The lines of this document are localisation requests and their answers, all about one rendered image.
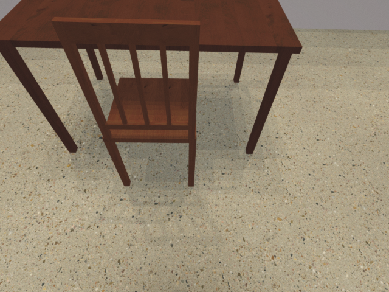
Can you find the chair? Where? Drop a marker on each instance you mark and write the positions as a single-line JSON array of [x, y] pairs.
[[151, 110]]

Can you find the table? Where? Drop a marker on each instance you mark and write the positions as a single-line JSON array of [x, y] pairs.
[[259, 26]]

